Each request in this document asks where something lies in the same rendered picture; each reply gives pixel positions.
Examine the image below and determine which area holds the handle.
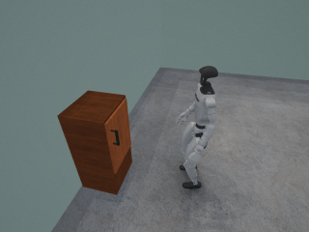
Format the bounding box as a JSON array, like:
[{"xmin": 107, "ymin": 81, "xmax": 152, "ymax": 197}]
[{"xmin": 111, "ymin": 130, "xmax": 120, "ymax": 146}]

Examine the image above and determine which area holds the robot left hand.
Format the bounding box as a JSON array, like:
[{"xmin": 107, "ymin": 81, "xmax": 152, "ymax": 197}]
[{"xmin": 183, "ymin": 151, "xmax": 200, "ymax": 170}]

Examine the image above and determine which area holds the robot right forearm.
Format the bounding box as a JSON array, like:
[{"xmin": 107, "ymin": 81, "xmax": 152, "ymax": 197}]
[{"xmin": 184, "ymin": 102, "xmax": 195, "ymax": 115}]

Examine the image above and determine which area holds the robot thigh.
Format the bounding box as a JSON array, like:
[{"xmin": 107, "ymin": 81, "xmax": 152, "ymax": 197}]
[
  {"xmin": 184, "ymin": 133, "xmax": 208, "ymax": 168},
  {"xmin": 181, "ymin": 122, "xmax": 196, "ymax": 153}
]

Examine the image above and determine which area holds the right robot thigh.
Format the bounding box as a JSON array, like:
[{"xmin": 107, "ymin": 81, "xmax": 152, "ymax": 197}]
[{"xmin": 181, "ymin": 122, "xmax": 196, "ymax": 153}]

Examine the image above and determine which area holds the robot right hand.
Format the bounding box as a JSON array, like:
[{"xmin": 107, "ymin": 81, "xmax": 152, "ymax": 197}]
[{"xmin": 176, "ymin": 112, "xmax": 188, "ymax": 124}]

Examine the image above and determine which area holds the left robot thigh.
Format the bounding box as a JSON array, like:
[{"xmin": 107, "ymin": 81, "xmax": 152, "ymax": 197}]
[{"xmin": 184, "ymin": 133, "xmax": 208, "ymax": 168}]

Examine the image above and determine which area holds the cupboard door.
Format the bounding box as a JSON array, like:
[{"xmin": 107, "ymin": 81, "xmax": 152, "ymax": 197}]
[{"xmin": 104, "ymin": 98, "xmax": 131, "ymax": 174}]

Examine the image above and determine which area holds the robot left forearm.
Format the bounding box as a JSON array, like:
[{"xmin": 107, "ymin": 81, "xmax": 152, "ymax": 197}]
[{"xmin": 194, "ymin": 125, "xmax": 215, "ymax": 154}]

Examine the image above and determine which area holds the robot left upper arm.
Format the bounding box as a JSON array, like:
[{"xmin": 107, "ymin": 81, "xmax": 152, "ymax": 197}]
[{"xmin": 204, "ymin": 96, "xmax": 216, "ymax": 130}]

